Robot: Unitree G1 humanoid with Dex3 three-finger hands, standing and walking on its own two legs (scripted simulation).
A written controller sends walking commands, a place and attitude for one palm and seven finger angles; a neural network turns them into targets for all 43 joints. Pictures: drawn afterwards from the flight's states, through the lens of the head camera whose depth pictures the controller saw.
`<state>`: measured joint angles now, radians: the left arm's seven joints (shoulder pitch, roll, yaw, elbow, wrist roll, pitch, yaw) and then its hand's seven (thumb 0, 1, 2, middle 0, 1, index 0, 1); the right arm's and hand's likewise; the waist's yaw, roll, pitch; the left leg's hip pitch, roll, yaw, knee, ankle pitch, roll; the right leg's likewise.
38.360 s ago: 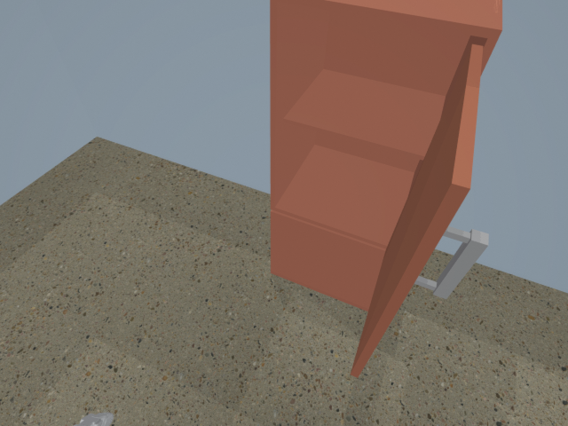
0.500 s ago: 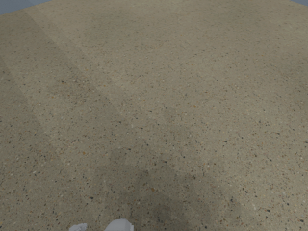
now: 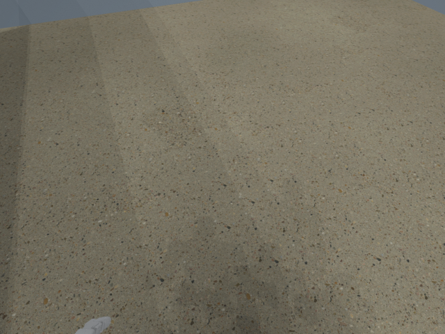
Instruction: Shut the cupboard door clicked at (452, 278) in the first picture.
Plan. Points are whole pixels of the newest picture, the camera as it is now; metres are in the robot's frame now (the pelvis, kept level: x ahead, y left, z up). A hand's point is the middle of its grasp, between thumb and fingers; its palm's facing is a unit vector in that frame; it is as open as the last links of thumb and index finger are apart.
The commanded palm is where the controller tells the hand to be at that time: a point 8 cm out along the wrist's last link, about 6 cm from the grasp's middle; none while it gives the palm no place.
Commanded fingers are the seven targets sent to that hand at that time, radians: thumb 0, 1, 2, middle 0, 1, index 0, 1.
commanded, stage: walk to a spot facing it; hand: left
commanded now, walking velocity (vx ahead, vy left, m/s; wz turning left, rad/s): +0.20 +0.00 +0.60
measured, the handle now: out of the picture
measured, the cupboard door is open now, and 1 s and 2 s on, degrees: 57 57 57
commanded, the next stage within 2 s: turn to face it in 0.30 s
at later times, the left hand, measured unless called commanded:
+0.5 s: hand out of the picture +0.01 +0.18 -0.20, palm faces +0.39 -0.90 -0.19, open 7.4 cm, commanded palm none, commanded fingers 0.00 0.90 0.90 -0.20 -0.30 -0.20 -0.30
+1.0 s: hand (106, 315) +0.18 +0.25 -0.14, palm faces +0.55 -0.79 -0.27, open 7.4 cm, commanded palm none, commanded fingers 0.00 0.90 0.90 -0.20 -0.30 -0.20 -0.30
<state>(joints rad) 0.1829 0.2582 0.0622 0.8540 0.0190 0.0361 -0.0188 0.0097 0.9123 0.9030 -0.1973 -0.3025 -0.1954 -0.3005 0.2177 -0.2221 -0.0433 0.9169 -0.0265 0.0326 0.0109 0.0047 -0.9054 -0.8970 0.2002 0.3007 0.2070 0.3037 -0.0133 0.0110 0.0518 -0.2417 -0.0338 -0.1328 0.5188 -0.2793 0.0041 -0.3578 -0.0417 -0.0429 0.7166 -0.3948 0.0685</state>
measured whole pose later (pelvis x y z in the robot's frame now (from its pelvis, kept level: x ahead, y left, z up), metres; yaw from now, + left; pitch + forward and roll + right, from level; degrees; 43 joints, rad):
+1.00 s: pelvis +0.16 +0.00 -0.01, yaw +35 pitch +2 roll +0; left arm 0.10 0.23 0.04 0.80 0.01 0.02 0.02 0.01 0.91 0.90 -0.20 -0.30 -0.20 -0.30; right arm 0.25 -0.22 -0.07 0.93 -0.01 0.05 0.00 0.01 -0.91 -0.90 0.20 0.30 0.21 0.30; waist -0.04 0.02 0.06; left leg -0.38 -0.09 -0.16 0.60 -0.26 0.00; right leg -0.25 -0.01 -0.02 0.53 -0.31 0.03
